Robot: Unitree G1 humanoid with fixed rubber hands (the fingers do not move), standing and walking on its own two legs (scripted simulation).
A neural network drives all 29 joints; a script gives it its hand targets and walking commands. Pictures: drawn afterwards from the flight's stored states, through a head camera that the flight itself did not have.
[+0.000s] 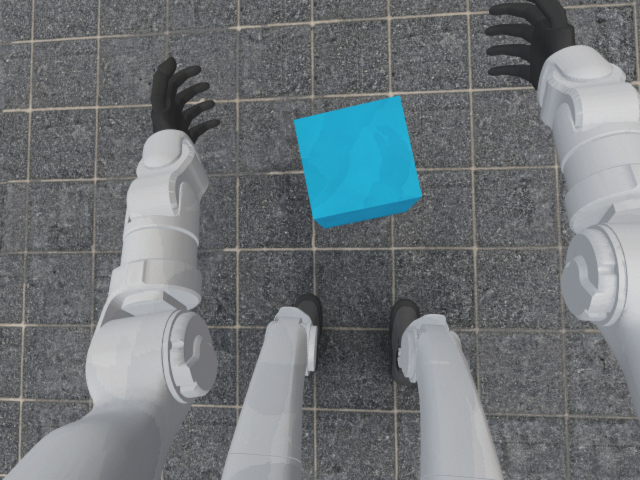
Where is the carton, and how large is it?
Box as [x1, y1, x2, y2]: [294, 95, 421, 228]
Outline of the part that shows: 399,95 294,120 313,218 324,228 402,212 411,206 421,196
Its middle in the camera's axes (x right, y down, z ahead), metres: +0.08 -0.15 +0.87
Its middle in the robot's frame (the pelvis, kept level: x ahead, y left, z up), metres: +0.53 +0.03 -0.53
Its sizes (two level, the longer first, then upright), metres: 0.210 0.200 0.250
